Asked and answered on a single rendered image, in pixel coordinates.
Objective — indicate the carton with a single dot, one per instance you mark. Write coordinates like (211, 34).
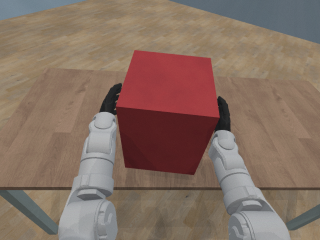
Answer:
(167, 111)

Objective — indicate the left robot hand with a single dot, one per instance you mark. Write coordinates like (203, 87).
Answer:
(109, 103)

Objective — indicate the right robot hand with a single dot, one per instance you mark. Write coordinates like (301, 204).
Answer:
(224, 122)

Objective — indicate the robot left forearm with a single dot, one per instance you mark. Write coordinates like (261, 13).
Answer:
(94, 180)

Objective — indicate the right robot upper arm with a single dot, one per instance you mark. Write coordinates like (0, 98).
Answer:
(256, 225)

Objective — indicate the table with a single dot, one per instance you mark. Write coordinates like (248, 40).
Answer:
(276, 124)

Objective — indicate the robot right forearm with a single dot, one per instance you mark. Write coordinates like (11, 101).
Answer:
(240, 193)

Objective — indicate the left robot upper arm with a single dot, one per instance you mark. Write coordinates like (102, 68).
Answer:
(89, 220)

